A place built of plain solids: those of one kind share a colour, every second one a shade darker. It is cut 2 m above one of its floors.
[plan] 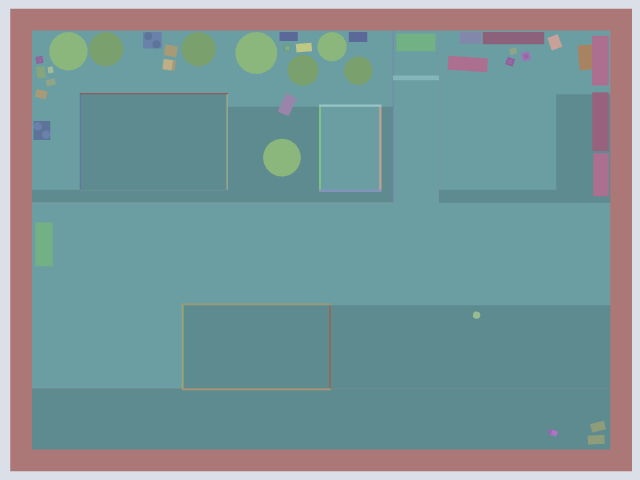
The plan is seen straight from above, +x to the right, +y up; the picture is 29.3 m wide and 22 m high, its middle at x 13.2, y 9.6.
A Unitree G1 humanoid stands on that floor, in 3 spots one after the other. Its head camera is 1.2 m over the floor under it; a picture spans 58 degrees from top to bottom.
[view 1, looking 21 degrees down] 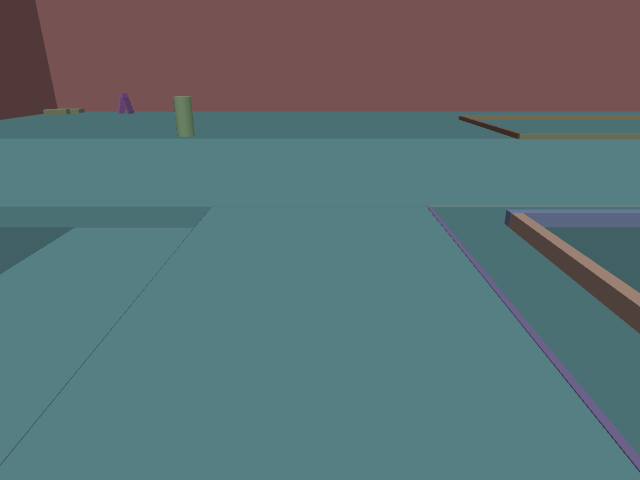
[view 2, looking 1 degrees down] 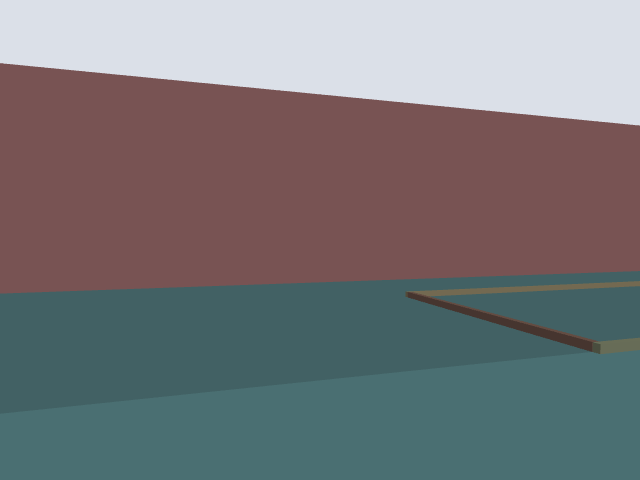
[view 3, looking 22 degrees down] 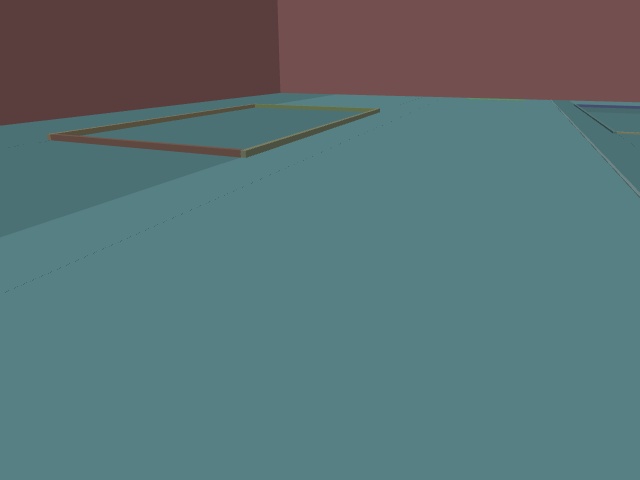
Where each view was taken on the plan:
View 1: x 17.60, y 15.32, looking -90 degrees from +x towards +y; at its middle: floor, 3.35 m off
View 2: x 17.58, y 9.95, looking -107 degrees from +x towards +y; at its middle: wall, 10.41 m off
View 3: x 18.84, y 10.00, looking -157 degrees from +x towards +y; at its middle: floor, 3.20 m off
